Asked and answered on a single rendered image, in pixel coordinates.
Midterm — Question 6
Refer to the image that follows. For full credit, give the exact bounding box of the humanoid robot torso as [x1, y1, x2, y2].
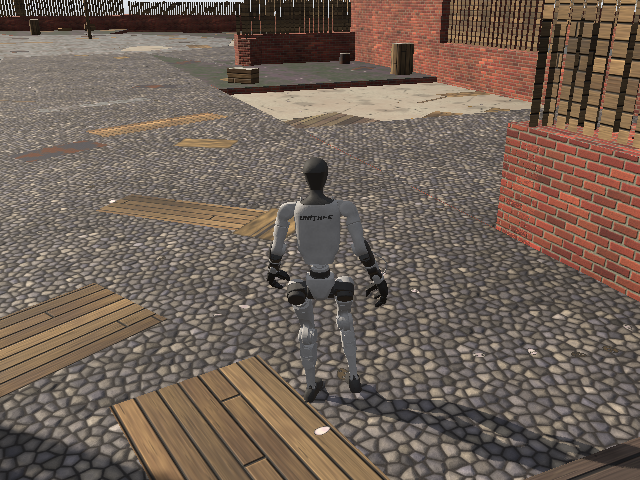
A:
[294, 196, 341, 300]

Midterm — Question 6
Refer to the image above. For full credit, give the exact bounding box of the left robot hand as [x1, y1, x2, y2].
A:
[266, 270, 290, 289]

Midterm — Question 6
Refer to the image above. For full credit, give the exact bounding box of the robot left forearm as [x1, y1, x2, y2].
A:
[268, 241, 283, 274]

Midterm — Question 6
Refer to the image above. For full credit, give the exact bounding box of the right robot upper arm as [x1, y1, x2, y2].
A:
[337, 200, 368, 256]

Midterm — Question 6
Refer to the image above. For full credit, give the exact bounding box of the right robot hand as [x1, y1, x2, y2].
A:
[366, 280, 388, 307]

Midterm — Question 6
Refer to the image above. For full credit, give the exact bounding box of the robot left thigh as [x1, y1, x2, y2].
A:
[287, 279, 318, 345]

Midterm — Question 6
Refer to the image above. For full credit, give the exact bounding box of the robot right forearm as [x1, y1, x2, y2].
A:
[359, 240, 384, 284]

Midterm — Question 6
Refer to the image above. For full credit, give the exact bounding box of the left robot upper arm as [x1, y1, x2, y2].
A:
[271, 201, 297, 256]

